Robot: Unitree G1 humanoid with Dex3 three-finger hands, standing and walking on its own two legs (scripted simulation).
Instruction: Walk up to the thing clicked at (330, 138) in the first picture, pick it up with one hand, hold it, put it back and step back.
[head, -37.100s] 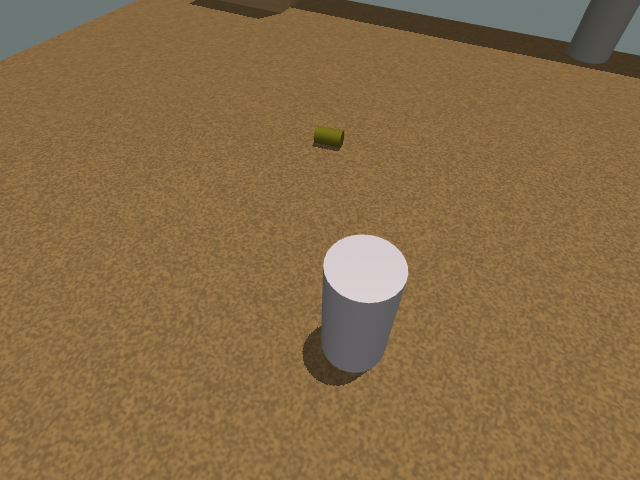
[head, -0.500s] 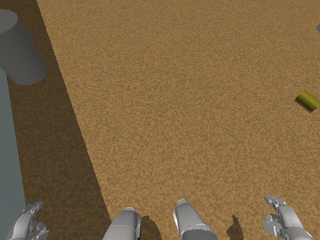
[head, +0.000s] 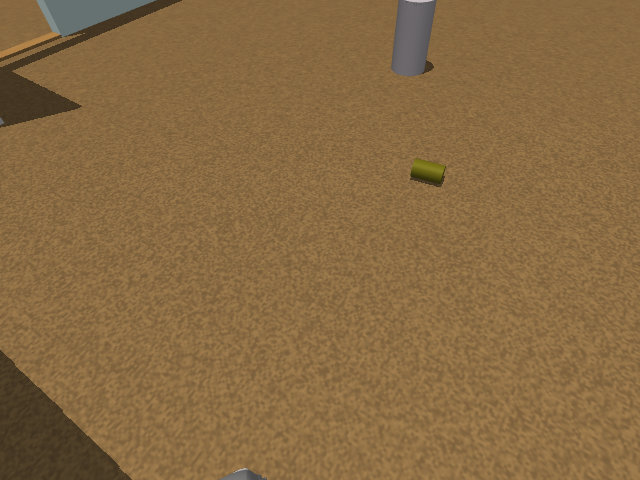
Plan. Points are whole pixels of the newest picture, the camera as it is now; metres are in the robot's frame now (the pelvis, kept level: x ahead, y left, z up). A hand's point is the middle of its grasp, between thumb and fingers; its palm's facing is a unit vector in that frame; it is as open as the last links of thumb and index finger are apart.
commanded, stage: walk up
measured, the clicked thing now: (428, 171) +1.50 -0.50 -0.72
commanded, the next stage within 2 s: none
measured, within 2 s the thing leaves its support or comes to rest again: neither
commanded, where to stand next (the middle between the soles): +0.16 +0.00 m, yaw -31 degrees
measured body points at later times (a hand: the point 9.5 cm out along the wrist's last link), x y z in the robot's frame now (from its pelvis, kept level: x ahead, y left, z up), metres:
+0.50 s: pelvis +0.10 +0.00 +0.01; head +0.14 +0.00 +0.46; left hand +0.27 +0.28 -0.11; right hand +0.04 -0.32 -0.09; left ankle +0.09 +0.10 -0.73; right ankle +0.08 -0.14 -0.67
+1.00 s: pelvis +0.15 +0.01 -0.03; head +0.21 -0.02 +0.42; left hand +0.40 +0.23 -0.13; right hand +0.11 -0.32 -0.14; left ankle +0.19 +0.13 -0.73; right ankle +0.20 -0.15 -0.73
